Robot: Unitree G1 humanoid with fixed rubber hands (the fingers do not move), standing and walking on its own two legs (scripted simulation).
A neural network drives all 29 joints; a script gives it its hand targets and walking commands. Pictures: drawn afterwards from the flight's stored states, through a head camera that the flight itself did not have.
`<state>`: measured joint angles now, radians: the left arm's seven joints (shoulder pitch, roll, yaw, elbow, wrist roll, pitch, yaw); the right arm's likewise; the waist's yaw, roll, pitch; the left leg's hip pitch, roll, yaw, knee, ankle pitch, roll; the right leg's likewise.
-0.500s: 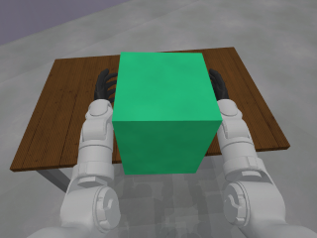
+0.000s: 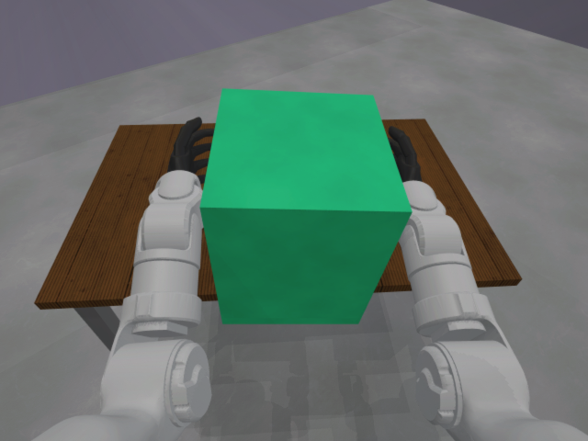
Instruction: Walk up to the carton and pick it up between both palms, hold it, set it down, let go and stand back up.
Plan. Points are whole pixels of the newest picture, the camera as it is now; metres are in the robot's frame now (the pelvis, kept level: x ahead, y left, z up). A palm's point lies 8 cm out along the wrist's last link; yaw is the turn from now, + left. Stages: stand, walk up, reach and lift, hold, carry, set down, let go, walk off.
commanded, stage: reach and lift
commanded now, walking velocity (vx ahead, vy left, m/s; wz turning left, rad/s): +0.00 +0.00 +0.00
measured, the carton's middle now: (294, 214) +0.39 -0.02 +0.12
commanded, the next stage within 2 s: hold in 1.14 s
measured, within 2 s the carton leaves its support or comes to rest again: neither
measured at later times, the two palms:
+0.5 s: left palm (164, 172) +0.41 +0.15 +0.18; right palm (384, 173) +0.42 -0.14 +0.17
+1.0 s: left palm (166, 181) +0.39 +0.15 +0.18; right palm (389, 187) +0.40 -0.15 +0.16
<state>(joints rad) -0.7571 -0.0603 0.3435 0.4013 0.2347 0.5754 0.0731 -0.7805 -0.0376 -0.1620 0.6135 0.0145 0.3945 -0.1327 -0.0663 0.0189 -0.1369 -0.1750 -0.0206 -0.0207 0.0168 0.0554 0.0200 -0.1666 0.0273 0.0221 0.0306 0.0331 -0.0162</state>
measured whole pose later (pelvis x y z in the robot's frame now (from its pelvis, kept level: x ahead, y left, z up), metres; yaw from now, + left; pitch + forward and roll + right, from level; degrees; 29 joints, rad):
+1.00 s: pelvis +0.03 -0.01 +0.00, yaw +0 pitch -2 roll +0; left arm -0.55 -0.09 0.32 -0.05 0.25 0.79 -0.02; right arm -0.60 -0.03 0.01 0.29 0.15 0.49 -0.23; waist -0.07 0.00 0.01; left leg 0.09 -0.02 -0.03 -0.09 0.04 0.01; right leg 0.11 0.03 0.02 -0.09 0.02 -0.02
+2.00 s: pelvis +0.03 +0.00 +0.00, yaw -1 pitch -4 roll +0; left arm -0.50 -0.10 0.28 -0.20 0.26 0.88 -0.03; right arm -0.53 -0.04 0.03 0.16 0.18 0.54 -0.24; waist -0.08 0.00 0.06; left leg 0.13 -0.02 -0.01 -0.09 0.03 0.02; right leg 0.14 0.02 0.04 -0.09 0.02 -0.01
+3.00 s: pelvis +0.03 +0.00 +0.00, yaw -1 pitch -4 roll +0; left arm -0.50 -0.09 0.28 -0.18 0.26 0.87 -0.04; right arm -0.52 -0.04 0.03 0.16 0.18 0.54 -0.25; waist -0.08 0.00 0.05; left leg 0.12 -0.02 -0.01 -0.09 0.04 0.02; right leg 0.13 0.02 0.04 -0.09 0.02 -0.01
